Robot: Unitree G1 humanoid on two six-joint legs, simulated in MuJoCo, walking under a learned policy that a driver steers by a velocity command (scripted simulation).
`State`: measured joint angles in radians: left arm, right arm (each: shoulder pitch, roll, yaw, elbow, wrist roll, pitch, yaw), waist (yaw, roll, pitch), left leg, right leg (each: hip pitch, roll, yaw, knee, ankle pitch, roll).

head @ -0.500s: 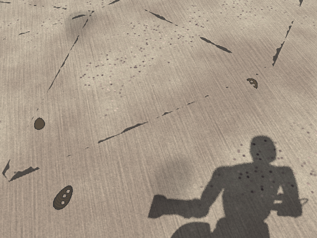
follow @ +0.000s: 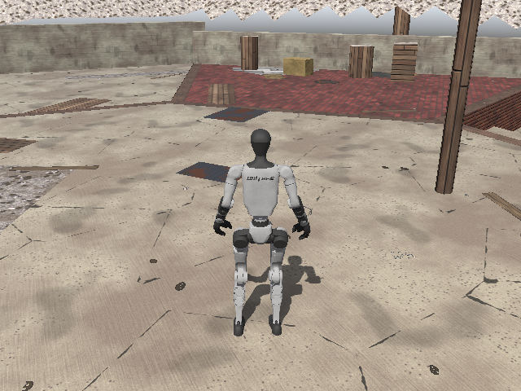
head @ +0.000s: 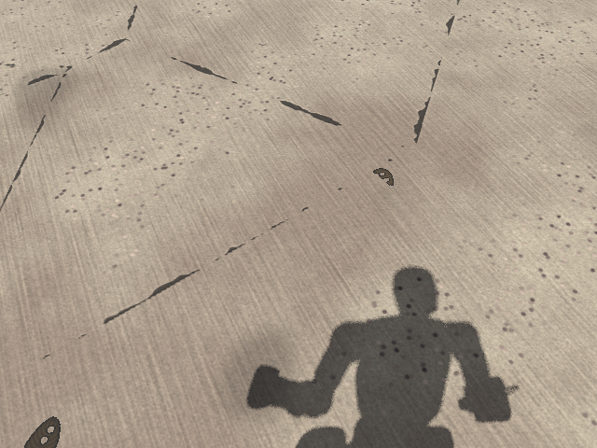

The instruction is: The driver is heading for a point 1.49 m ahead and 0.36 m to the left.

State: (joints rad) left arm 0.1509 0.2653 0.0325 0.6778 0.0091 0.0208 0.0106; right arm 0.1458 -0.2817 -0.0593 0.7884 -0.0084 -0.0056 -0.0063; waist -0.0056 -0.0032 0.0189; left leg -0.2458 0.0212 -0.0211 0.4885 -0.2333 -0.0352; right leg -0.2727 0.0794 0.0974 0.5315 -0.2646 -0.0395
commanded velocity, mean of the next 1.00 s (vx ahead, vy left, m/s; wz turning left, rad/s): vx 0.32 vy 0.00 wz -0.03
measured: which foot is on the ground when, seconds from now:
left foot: down 0.00-0.36, up 0.38-0.78, down 0.80-1.00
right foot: down 0.00-0.80, up 0.82-1.00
